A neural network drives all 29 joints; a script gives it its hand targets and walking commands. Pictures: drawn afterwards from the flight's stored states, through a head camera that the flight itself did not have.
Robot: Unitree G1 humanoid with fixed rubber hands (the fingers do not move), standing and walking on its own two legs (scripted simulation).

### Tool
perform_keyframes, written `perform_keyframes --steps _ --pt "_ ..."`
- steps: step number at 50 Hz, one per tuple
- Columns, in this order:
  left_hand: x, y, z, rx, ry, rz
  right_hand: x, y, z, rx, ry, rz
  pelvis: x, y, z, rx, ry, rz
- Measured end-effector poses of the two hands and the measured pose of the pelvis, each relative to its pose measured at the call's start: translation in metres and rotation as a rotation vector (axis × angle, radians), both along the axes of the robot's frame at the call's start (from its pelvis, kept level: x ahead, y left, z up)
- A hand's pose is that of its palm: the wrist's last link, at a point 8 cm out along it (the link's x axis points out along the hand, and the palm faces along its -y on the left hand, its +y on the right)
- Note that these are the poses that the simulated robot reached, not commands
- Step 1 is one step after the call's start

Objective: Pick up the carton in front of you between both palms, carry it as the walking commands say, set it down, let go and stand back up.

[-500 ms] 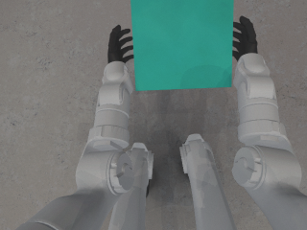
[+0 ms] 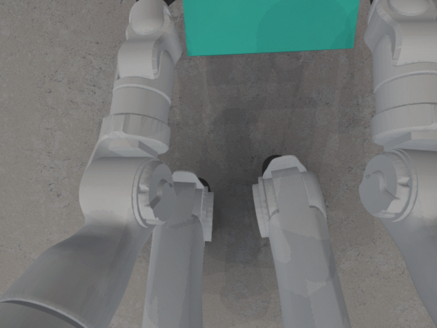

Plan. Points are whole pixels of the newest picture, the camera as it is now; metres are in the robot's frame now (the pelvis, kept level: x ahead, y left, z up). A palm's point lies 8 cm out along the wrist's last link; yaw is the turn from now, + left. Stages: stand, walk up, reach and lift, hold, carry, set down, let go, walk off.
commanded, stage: set down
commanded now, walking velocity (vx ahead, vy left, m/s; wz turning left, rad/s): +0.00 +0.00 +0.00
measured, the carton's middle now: out of the picture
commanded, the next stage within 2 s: none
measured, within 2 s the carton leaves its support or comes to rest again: rests again in 0.78 s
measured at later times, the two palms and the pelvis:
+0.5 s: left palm (157, 12) +0.56 +0.03 -0.20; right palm out of the picture +0.51 -0.27 -0.19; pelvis +0.00 +0.01 -0.03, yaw +0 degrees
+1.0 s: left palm (157, 6) +0.57 +0.04 -0.22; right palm out of the picture +0.52 -0.27 -0.21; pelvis +0.01 +0.00 -0.04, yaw +0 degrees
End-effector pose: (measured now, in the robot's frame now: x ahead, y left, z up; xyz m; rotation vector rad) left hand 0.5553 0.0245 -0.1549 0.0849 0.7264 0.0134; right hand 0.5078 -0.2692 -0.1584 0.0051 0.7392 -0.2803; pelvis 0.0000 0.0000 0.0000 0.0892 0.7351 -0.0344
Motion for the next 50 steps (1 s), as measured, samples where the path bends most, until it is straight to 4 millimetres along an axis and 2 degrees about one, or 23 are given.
perform_keyframes --steps 4,9,24,36,50 --pt "0.002 0.001 -0.019 -0.009 0.021 -0.004 0.004 -0.001 -0.015 0.001 0.020 0.013 0.004 -0.001 -0.009 -0.009 -0.021 0.015" --pt "0.006 0.003 -0.030 -0.016 0.016 -0.010 0.011 0.000 -0.021 0.004 0.014 0.015 0.008 -0.001 -0.018 -0.022 -0.032 0.024" --pt "0.002 0.009 -0.044 -0.029 0.039 -0.041 0.001 0.002 -0.033 0.023 0.036 0.028 0.002 0.007 -0.030 -0.050 -0.068 0.043" --pt "0.007 0.010 -0.047 -0.038 0.040 -0.073 0.005 -0.001 -0.037 0.035 0.031 0.058 -0.001 0.007 -0.034 -0.051 -0.093 0.045" --pt "0.016 0.011 -0.062 -0.082 0.011 -0.089 0.015 -0.003 -0.052 0.056 0.004 0.064 0.009 0.005 -0.037 -0.051 -0.082 0.043"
